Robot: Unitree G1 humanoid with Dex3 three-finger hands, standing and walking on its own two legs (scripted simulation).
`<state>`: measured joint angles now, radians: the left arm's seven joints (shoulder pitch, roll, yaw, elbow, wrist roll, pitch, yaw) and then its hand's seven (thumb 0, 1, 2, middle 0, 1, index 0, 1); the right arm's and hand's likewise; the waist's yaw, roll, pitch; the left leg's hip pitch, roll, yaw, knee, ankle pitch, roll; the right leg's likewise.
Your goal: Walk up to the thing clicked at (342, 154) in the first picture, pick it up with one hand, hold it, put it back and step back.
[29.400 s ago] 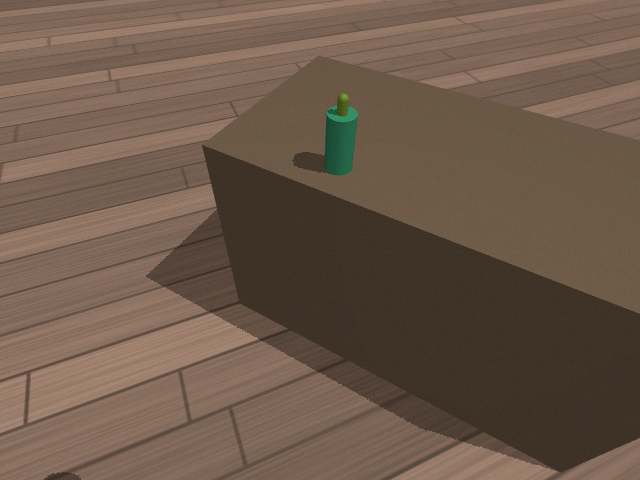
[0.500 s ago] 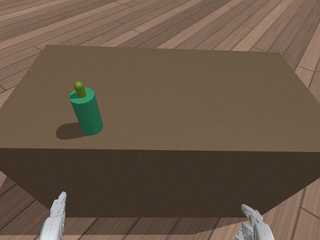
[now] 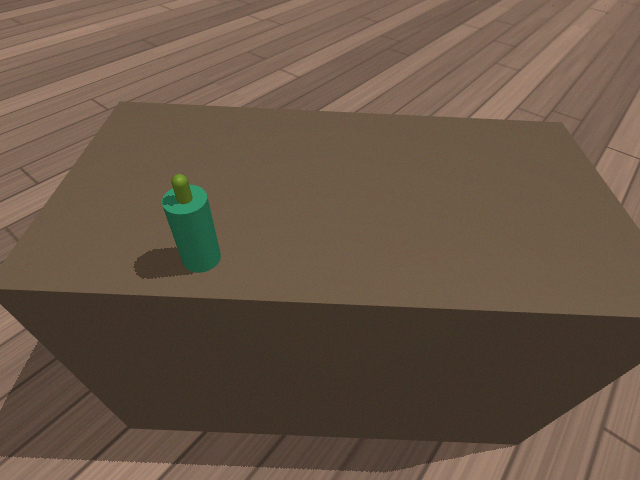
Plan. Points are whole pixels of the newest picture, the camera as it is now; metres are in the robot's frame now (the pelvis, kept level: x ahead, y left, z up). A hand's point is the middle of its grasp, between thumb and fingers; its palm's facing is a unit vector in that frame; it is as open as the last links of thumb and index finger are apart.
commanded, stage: stand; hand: left
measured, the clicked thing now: (191, 221) +0.48 +0.20 +0.04
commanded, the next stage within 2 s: none
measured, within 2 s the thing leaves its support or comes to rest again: neither
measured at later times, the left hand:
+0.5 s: hand out of the picture +0.05 +0.25 -0.13, palm faces +0.00 -0.94 -0.35, open 7.7 cm
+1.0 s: hand out of the picture +0.07 +0.25 -0.12, palm faces +0.00 -0.94 -0.34, open 7.3 cm
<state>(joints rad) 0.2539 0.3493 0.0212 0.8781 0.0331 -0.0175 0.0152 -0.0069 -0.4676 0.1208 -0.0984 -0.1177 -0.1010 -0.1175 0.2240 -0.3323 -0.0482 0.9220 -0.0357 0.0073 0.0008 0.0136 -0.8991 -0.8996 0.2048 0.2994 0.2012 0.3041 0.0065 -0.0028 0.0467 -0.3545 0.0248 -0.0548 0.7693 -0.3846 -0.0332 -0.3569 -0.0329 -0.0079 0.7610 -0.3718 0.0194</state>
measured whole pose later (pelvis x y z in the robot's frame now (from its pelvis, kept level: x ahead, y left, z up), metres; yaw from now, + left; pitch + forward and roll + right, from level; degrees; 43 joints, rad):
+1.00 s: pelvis +0.01 +0.00 +0.04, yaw +0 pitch -4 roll +0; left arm 0.10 0.33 0.01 1.18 0.01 -0.02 0.00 0.01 0.91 0.90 -0.20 -0.30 -0.20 -0.30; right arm 0.11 -0.34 -0.01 1.15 -0.01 0.00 0.00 0.01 -0.90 -0.90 0.21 0.30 0.20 0.30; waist 0.00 0.01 0.07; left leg -0.12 0.03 -0.05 0.37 -0.19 -0.04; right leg -0.12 -0.04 -0.02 0.36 -0.18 0.03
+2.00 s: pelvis +0.02 +0.00 +0.04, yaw +1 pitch -3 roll +0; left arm 0.11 0.34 0.01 1.15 0.01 -0.01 -0.01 0.01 0.91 0.90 -0.20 -0.30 -0.20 -0.30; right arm 0.11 -0.35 0.00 1.13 -0.01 0.00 0.00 0.01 -0.90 -0.90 0.21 0.30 0.20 0.30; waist 0.00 0.01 0.07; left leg -0.11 0.03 -0.06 0.35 -0.19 -0.04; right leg -0.11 -0.03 -0.03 0.34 -0.19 0.02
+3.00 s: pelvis -0.06 +0.06 +0.02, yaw -2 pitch -2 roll -1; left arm 0.11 0.37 0.06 0.90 0.01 0.06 0.02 0.01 0.91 0.90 -0.20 -0.30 -0.20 -0.30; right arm 0.13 -0.34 -0.05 0.88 -0.01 0.03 -0.02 0.01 -0.90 -0.90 0.21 0.30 0.21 0.30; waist -0.02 -0.03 0.21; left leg -0.29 -0.02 0.05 0.60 -0.28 0.07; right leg -0.35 0.06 0.11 0.90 -0.47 0.01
